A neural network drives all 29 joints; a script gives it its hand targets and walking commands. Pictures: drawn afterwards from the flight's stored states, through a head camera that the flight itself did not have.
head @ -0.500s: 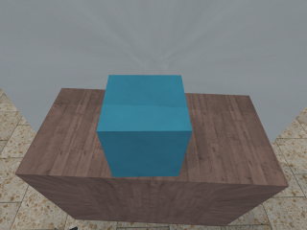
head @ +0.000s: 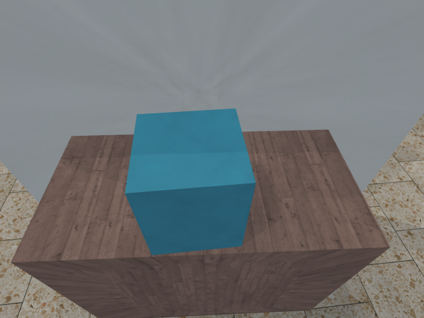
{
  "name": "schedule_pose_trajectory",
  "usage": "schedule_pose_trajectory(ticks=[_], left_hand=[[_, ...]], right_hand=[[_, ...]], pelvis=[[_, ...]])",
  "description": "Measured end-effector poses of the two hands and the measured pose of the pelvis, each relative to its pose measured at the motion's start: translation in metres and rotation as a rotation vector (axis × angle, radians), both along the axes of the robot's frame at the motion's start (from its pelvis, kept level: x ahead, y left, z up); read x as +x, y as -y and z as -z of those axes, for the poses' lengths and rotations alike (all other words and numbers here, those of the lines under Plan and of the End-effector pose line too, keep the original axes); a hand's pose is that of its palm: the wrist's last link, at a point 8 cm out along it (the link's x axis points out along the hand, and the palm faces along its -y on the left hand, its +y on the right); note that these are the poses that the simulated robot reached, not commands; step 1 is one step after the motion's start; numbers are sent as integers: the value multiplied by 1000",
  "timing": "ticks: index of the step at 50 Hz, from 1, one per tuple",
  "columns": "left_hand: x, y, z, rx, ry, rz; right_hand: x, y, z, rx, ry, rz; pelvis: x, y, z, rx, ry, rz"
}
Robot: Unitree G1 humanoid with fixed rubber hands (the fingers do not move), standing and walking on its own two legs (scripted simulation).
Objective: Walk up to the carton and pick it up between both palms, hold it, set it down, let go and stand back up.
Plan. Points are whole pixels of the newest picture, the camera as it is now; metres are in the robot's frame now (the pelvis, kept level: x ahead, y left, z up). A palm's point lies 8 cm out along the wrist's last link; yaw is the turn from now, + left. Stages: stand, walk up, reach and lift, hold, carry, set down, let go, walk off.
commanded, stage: stand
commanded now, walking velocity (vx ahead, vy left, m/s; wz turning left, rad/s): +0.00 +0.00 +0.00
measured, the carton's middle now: (192, 184) +0.39 +0.05 +0.01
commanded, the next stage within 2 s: none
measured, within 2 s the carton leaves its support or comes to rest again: neither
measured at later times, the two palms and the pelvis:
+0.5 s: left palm out of the picture +0.05 +0.22 -0.13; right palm out of the picture -0.01 -0.22 -0.15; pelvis +0.01 +0.00 +0.00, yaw -1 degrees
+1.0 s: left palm out of the picture +0.03 +0.23 -0.14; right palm out of the picture -0.02 -0.21 -0.15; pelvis +0.02 +0.01 +0.00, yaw -1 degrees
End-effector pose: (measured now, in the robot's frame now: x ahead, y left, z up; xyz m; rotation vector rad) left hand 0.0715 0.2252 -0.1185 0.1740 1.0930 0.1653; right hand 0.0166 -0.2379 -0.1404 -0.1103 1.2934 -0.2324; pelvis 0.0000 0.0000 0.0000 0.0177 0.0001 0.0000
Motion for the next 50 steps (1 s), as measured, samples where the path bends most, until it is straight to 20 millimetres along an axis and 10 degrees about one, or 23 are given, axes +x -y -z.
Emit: schedule_pose_trajectory(ticks=[50], left_hand=[[-37, -2, 21, -18, -260, -26]], right_hand=[[-37, -33, 6, 37, -161, 49]], pelvis=[[17, -11, -3, -8, 37, 26]])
